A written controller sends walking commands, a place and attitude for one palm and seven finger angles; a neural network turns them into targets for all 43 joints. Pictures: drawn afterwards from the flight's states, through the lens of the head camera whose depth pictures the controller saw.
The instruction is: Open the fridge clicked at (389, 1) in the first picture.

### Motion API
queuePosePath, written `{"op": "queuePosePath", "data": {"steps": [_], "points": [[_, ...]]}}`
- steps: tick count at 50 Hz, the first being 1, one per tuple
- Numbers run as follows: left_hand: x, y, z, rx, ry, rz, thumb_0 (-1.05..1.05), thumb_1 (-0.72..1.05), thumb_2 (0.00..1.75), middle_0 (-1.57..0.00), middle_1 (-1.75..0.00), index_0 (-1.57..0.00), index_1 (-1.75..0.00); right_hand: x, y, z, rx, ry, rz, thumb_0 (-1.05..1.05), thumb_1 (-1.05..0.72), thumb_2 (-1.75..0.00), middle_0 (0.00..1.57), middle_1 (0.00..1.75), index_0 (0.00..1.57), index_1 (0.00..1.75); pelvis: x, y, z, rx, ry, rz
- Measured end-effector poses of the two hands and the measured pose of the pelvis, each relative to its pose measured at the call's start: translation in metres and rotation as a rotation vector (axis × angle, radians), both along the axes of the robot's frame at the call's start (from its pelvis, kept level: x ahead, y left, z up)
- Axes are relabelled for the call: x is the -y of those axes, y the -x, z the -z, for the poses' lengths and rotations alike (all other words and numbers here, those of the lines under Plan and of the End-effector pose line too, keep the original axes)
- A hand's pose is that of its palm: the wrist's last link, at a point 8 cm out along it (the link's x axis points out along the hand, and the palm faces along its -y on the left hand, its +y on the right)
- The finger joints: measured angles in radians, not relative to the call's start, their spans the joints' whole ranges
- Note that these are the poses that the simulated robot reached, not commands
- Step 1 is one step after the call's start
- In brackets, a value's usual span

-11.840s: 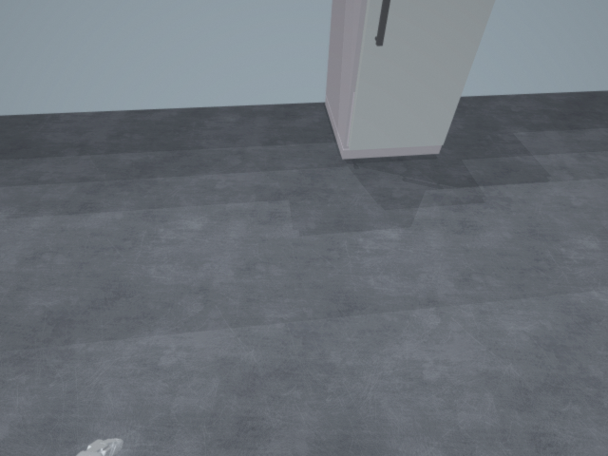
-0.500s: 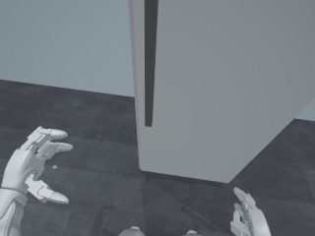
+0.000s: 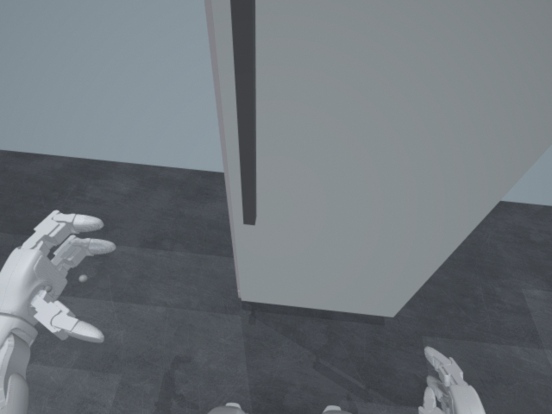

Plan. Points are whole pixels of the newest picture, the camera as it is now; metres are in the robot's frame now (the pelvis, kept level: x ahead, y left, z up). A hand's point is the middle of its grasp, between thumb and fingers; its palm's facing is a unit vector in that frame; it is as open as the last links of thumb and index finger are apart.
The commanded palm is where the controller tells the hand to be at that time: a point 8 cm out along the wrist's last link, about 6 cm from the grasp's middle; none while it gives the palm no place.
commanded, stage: raise the hand to about handle height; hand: left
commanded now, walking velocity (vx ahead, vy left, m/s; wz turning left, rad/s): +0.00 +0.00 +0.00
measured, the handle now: (249, 113) +0.50 +0.08 +0.17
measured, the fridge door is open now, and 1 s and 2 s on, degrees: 0 0 0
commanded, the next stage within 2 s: move the hooked fingers beside the handle in 0.22 s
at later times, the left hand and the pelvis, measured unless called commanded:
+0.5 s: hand (94, 274) +0.27 +0.26 +0.07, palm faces -0.02 -1.00 -0.01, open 14.0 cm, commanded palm +0.26 +0.30 +0.07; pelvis +0.00 +0.00 +0.00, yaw +1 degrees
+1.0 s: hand (149, 239) +0.33 +0.21 +0.06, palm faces -0.05 -1.00 -0.01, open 14.0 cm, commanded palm +0.32 +0.26 +0.07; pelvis +0.00 -0.01 +0.00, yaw +0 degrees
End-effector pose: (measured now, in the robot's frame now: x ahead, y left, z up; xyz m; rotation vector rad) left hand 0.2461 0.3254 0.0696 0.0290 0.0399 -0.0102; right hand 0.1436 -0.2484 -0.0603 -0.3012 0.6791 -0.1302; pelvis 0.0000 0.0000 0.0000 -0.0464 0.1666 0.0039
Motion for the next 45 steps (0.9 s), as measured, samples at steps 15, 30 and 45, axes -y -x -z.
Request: {"op": "queuePosePath", "data": {"steps": [15,30,45], "points": [[0.0,0.006,-0.002,0.006,-0.003,-0.006,-0.01,-0.5,0.3,-0.3,-1.2,-0.3,-1.2,-0.008,-0.009,0.002,0.022,-0.021,-0.024,0.01,-0.9,-0.9,0.2,0.3,0.2,0.3,0.002,0.002,0.001,0.002,0.001,-0.005],[0.026,-0.024,0.002,0.016,0.017,0.037,-0.01,-0.5,0.3,-0.3,-1.2,-0.3,-1.2,-0.006,-0.004,0.006,0.001,-0.012,-0.013,0.01,-0.9,-0.9,0.2,0.3,0.2,0.3,0.002,0.004,0.003,-0.005,-0.002,-0.009],[0.054,-0.055,0.003,0.02,0.011,0.036,-0.01,-0.5,0.3,-0.3,-1.2,-0.3,-1.2,0.002,0.016,0.018,-0.094,-0.034,0.041,0.01,-0.9,-0.9,0.2,0.3,0.2,0.3,0.004,0.0,0.001,-0.02,-0.012,0.003]]}}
